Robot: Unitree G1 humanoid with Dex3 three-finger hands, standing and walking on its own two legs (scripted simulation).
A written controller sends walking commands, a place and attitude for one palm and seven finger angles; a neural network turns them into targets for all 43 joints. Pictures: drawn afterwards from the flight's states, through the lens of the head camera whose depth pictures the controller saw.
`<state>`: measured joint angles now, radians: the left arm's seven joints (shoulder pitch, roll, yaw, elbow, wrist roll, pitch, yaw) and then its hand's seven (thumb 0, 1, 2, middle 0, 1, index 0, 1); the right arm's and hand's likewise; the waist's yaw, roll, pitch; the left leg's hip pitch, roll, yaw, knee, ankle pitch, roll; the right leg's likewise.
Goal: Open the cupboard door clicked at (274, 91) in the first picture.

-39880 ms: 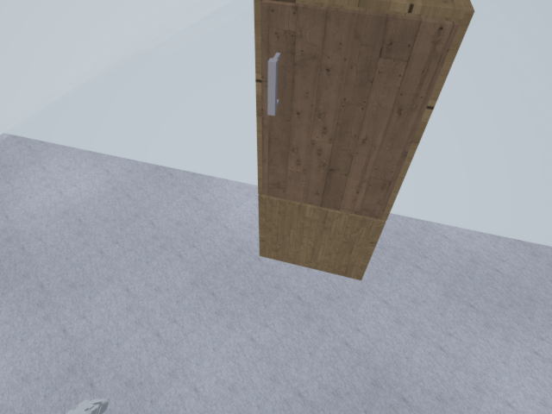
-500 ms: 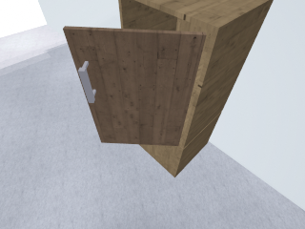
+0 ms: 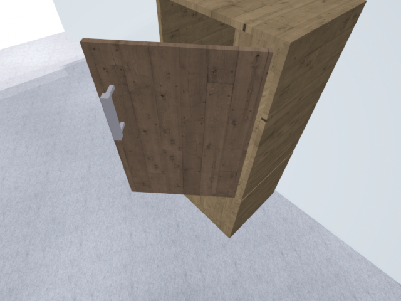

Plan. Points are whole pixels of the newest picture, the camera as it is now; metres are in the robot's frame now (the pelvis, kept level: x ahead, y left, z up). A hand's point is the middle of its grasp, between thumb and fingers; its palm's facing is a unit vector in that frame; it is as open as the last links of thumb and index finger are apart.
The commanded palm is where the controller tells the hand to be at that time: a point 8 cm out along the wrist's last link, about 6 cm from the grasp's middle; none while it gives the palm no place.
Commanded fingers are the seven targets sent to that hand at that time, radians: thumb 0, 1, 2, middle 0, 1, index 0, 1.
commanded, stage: look again from close up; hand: left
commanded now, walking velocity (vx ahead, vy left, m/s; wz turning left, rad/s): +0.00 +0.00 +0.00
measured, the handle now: (114, 113) +0.52 +0.26 +0.07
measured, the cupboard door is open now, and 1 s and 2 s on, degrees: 43 43 43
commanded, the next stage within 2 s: raise the hand with hooked fingers in 0.56 s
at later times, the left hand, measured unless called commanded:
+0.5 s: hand out of the picture +0.02 +0.18 -0.17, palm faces +0.01 -0.98 -0.21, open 7.4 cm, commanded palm none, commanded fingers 0.00 0.90 0.90 -0.20 -0.30 -0.20 -0.30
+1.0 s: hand (112, 280) +0.16 +0.18 -0.03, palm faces -0.03 -1.00 -0.03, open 8.2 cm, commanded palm +0.12 +0.25 -0.04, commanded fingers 0.00 0.48 0.72 -0.23 -0.57 -0.23 -0.57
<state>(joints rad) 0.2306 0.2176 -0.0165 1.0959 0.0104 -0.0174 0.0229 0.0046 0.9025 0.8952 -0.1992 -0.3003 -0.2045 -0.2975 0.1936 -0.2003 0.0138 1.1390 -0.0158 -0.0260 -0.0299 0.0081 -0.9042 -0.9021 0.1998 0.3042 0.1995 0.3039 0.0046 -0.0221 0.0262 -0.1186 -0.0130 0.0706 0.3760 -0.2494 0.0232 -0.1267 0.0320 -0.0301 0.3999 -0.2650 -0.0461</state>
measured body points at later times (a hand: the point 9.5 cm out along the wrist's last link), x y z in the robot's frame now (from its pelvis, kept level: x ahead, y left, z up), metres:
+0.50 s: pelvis +0.00 -0.01 +0.00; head +0.01 +0.00 +0.45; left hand +0.02 +0.23 -0.16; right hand +0.03 -0.24 -0.15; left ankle -0.03 +0.10 -0.74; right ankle -0.03 -0.09 -0.74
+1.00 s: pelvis -0.05 -0.01 -0.07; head -0.02 -0.01 +0.38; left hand +0.16 +0.23 -0.02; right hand +0.17 -0.26 -0.12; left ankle -0.03 +0.10 -0.74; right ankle -0.03 -0.09 -0.74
